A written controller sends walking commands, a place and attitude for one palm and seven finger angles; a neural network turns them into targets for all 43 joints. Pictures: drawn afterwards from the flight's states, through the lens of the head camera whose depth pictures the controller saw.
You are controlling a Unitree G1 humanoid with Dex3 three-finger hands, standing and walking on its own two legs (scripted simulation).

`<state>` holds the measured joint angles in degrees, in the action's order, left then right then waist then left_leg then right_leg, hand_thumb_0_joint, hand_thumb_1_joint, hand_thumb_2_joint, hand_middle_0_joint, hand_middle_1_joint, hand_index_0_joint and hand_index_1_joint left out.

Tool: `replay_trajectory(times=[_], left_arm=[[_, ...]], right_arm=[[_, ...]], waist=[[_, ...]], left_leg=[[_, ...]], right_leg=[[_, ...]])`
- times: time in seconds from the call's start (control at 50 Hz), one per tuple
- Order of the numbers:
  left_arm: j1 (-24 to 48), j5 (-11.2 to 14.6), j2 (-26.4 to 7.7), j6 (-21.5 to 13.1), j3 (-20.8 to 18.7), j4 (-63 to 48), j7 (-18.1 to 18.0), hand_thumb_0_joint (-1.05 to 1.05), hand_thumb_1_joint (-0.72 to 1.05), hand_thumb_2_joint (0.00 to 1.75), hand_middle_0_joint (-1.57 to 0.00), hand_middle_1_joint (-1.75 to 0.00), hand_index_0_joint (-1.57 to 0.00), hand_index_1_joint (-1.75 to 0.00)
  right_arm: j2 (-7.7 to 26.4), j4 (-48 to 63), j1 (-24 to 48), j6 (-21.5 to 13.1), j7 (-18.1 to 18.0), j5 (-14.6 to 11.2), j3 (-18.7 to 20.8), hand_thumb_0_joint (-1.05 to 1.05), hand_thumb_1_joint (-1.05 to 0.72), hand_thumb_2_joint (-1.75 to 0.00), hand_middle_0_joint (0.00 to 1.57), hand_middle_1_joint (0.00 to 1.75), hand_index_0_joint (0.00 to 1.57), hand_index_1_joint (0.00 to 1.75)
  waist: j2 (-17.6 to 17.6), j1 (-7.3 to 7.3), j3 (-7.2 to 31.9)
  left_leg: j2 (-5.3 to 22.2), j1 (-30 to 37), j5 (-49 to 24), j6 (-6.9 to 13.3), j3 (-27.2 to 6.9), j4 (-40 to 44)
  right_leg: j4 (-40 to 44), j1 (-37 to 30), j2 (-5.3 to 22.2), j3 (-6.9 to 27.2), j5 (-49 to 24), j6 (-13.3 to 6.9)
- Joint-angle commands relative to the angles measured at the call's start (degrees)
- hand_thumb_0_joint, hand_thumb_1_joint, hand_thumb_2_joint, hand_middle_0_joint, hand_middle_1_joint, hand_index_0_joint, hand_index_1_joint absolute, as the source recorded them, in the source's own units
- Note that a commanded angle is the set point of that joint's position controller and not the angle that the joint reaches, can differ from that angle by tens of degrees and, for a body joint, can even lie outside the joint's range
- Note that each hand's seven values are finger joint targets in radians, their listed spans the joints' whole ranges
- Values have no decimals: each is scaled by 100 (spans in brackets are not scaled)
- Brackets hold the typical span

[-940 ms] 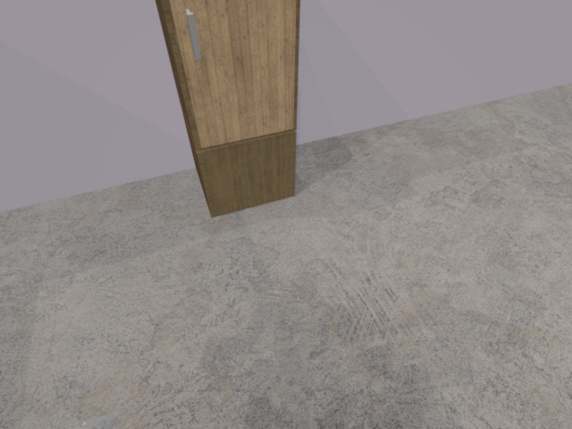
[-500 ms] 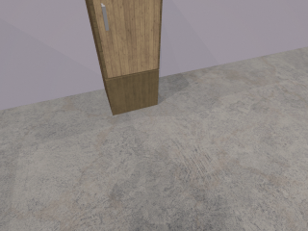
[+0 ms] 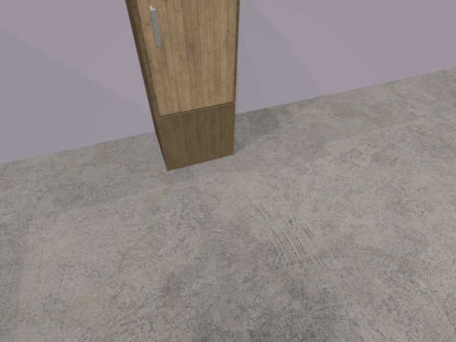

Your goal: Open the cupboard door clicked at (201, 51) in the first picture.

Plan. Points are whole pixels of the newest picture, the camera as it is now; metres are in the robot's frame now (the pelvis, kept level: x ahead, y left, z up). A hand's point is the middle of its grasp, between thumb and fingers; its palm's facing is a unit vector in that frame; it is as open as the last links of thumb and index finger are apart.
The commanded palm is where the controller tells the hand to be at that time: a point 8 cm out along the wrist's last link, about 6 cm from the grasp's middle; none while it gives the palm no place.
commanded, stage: look at it before walking up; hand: left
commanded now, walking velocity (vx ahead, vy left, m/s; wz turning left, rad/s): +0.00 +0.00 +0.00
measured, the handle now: (154, 25) +1.14 +0.35 +0.07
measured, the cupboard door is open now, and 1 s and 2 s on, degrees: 0 0 0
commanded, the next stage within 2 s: walk to a spot facing it in 0.50 s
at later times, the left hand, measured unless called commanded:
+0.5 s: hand out of the picture +0.08 +0.24 -0.16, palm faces -0.04 -0.94 -0.34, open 7.4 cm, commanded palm none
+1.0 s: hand out of the picture +0.08 +0.16 -0.18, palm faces -0.09 -0.97 -0.22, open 7.4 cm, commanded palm none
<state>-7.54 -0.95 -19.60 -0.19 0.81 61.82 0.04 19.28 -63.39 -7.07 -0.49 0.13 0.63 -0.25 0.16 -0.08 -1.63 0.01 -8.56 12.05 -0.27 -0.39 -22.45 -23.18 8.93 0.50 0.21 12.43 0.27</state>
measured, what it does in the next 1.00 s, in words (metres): lifts its left foot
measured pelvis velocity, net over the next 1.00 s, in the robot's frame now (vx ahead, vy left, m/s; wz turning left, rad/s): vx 0.07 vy -0.04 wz -0.14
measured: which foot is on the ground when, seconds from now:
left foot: down 0.00-0.94, up 0.96-1.00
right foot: down 0.00-1.00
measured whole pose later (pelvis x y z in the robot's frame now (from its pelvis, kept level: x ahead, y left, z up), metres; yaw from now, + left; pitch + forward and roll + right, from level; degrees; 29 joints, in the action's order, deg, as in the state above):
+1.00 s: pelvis +0.07 -0.04 -0.02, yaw -8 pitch -1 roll +0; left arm -20.5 -1.5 -10.9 -2.0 -1.6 58.5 1.2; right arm 13.5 -62.6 -17.4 0.5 0.2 1.2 1.5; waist -2.1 1.4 -1.8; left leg 5.7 -17.8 27.4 -1.2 3.8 -56.5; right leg -36.5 13.5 -1.7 -4.4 21.0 -3.3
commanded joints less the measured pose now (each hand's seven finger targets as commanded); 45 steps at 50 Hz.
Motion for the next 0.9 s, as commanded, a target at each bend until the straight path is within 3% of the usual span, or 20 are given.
replay_trajectory(times=[0.0, 0.22, 0.58, 0.62, 0.66, 0.72, 0.76, 0.78, 0.8, 0.82, 0.84, 0.86, 0.88], left_arm=[[212, 28, -1160, -113, -259, -340, -63, 0, 90, 90, -20, -30, -20, -30], [207, 29, -1160, -134, -263, -341, -72, 0, 90, 90, -20, -30, -20, -30], [193, 32, -1183, -136, -262, -309, -72, 0, 90, 90, -20, -30, -20, -30], [-185, 35, -541, -13, -142, -167, -84, 0, 90, 90, -20, -30, -20, -30], [-338, -7, -502, 89, -175, -226, -24, 0, 90, 90, -20, -30, -20, -30], [-487, -44, -481, 146, -293, -497, 88, 0, 90, 90, -20, -30, -20, -30], [-563, -46, -279, 88, -335, -682, 141, 0, 90, 90, -20, -30, -20, -30], [-490, -39, -132, 53, -355, -792, 167, 0, 90, 90, -20, -30, -20, -30], [-398, -42, -39, 19, -366, -884, 190, 0, 90, 90, -20, -30, -20, -30], [-324, -38, 4, -19, -394, -955, 212, 0, 90, 90, -20, -30, -20, -30], [-442, -37, 58, -50, -415, -931, 231, 0, 90, 90, -20, -30, -20, -30], [-878, -43, 168, -74, -427, -801, 241, 0, 90, 90, -20, -30, -20, -30], [-1574, -64, 142, -107, -463, -558, 229, 0, 90, 90, -20, -30, -20, -30]], right_arm=[[1171, 360, 303, -154, -81, -9, 235, 0, -90, -90, 20, 30, 20, 30], [1187, 361, 330, -166, -89, -17, 234, 0, -90, -90, 20, 30, 20, 30], [1195, 338, 341, -152, -95, -22, 214, 0, -90, -90, 20, 30, 20, 30], [542, 193, -2, -70, -86, 24, 69, 0, -90, -90, 20, 30, 20, 30], [521, 224, -228, -4, -79, 53, 112, 0, -90, -90, 20, 30, 20, 30], [727, 422, -382, 21, -81, 78, 258, 0, -90, -90, 20, 30, 20, 30], [891, 484, -680, -38, -98, 65, 380, 0, -90, -90, 20, 30, 20, 30], [960, 512, -781, -92, -110, 47, 437, 0, -90, -90, 20, 30, 20, 30], [899, 530, -852, -138, -111, 55, 459, 0, -90, -90, 20, 30, 20, 30], [820, 552, -870, -172, -113, 63, 464, 0, -90, -90, 20, 30, 20, 30], [739, 553, -811, -185, -115, 67, 453, 0, -90, -90, 20, 30, 20, 30], [671, 587, -630, -192, -121, 71, 439, 0, -90, -90, 20, 30, 20, 30], [554, 635, -483, -185, -111, 67, 418, 0, -90, -90, 20, 30, 20, 30]], waist=[[-33, 32, 276], [45, 16, 471], [24, 23, 390], [-23, 26, 455], [-14, 17, 80], [-227, 0, -588], [-740, -99, -562], [-995, -117, -525], [-1026, -159, -453], [-928, -154, -467], [-774, -60, -392], [-690, 176, -250], [-333, 480, -61]], left_leg=[[659, 13, -611, 215, -568, 429], [681, 227, -1031, 203, -538, 389], [688, 254, -1043, 183, -533, 464], [673, 331, -450, 76, -315, 292], [693, 69, 825, 110, -248, 253], [936, -308, 2352, 316, -558, 479], [1519, 39, 2671, 666, -1187, 815], [1927, 170, 2342, 897, -1429, 955], [2065, 413, 1699, 1040, -1367, 935], [2100, 355, 1087, 1048, -1130, 773], [2033, 208, 624, 955, -823, 485], [1826, -103, 280, 757, -349, -63], [1403, -774, 361, 459, 200, -1118]], right_leg=[[445, 45, 627, 589, -418, -205], [401, -96, 651, 562, -917, -206], [500, -168, 658, 569, -984, -201], [408, -79, 579, 600, -372, -144], [348, 384, 422, 725, 931, -204], [-118, 1220, 95, 748, 1920, -278], [-1208, 1780, -232, 298, 1603, -225], [-1813, 1940, -210, -61, 1353, -152], [-2070, 2153, -40, -98, 1550, -121], [-2024, 2059, 122, -133, 1656, -104], [-1776, 1728, 150, -205, 1595, -107], [-1284, 1000, 106, -357, 1204, -130], [-571, -113, -12, -412, 617, -199]])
